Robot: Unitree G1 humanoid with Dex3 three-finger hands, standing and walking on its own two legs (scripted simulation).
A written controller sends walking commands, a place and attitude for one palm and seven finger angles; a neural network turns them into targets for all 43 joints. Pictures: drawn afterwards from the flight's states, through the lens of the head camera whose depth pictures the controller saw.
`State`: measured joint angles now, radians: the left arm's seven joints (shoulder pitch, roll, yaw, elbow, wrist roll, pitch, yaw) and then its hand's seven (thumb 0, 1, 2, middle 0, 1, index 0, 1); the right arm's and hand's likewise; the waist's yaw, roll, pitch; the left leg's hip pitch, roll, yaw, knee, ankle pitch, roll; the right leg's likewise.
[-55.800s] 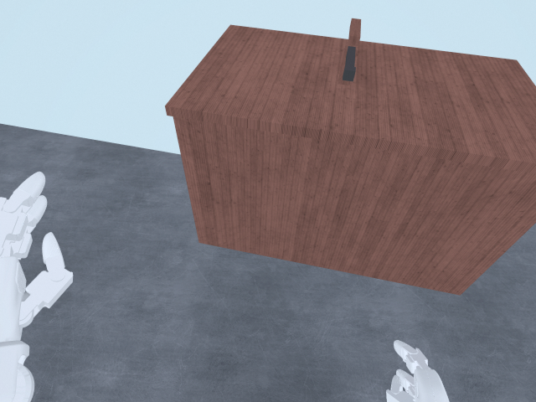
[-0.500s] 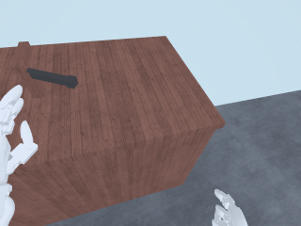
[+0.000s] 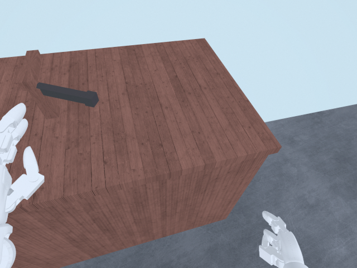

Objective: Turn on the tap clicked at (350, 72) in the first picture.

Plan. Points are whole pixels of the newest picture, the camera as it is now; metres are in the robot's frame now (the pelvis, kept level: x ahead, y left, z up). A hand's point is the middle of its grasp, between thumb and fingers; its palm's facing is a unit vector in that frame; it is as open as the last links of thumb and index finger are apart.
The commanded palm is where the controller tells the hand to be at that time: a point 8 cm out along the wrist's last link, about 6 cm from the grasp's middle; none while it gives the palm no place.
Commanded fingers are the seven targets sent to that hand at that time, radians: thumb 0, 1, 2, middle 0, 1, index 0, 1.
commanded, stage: shuffle to correct the standing spot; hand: left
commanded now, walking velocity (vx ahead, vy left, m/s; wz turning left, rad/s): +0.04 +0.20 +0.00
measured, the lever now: (90, 98) +0.47 +0.27 +0.09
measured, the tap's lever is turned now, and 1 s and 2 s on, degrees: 61 61 61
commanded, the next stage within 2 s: come to a stop and stand still in 0.04 s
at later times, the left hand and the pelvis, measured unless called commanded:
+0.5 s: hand (29, 180) +0.21 +0.26 +0.16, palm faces +0.36 -0.84 -0.40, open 7.4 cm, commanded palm +0.15 +0.29 +0.18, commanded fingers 0.00 0.90 0.90 -0.20 -0.30 -0.20 -0.30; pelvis -0.01 +0.02 +0.00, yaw -1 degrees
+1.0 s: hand (44, 172) +0.23 +0.25 +0.16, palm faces +0.37 -0.83 -0.41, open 7.4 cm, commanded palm +0.16 +0.27 +0.18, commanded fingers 0.00 0.90 0.90 -0.20 -0.30 -0.20 -0.30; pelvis -0.01 -0.01 +0.00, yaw -1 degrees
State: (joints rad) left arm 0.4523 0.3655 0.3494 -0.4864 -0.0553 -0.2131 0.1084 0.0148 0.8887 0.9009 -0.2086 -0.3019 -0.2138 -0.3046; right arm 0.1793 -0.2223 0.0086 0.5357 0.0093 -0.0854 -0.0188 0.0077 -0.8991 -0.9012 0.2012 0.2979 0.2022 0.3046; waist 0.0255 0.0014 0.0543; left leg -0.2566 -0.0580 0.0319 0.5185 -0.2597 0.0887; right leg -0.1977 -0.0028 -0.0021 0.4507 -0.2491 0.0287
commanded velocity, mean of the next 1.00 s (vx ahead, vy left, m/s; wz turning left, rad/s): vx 0.01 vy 0.00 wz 0.00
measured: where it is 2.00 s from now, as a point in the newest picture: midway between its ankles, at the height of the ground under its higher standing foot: outside the picture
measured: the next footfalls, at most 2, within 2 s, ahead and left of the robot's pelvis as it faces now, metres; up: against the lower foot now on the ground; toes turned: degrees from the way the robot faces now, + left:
none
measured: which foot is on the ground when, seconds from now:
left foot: down 0.00-1.00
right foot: down 0.00-1.00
